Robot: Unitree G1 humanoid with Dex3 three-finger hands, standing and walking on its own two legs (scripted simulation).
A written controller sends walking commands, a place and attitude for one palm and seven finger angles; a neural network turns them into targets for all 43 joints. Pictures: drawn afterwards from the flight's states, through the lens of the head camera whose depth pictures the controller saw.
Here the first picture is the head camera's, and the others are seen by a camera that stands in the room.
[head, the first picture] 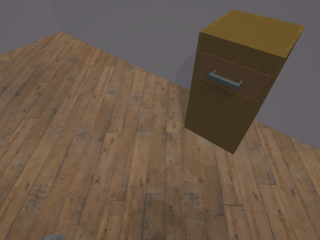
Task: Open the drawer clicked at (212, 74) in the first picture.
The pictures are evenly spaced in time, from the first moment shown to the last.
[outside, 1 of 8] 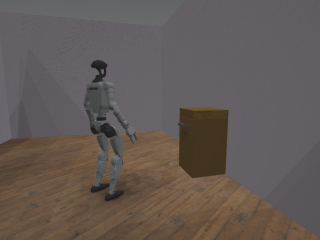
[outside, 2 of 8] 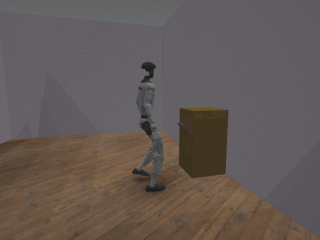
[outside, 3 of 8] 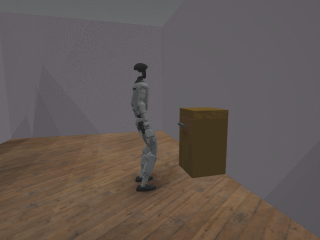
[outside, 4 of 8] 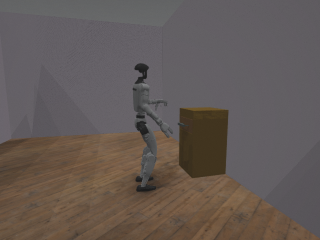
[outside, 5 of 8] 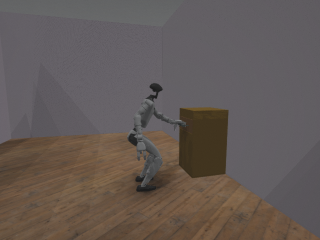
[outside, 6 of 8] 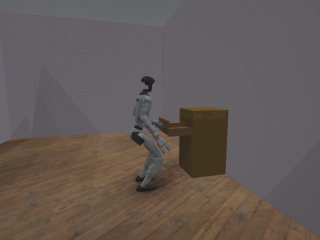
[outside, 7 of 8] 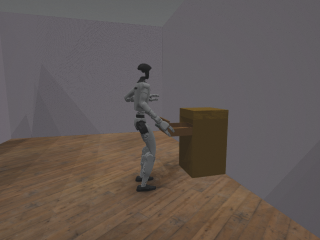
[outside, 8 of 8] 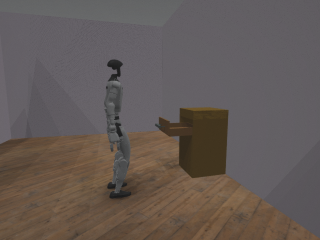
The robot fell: no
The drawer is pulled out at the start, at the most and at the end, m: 0.00 0.30 0.30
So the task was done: yes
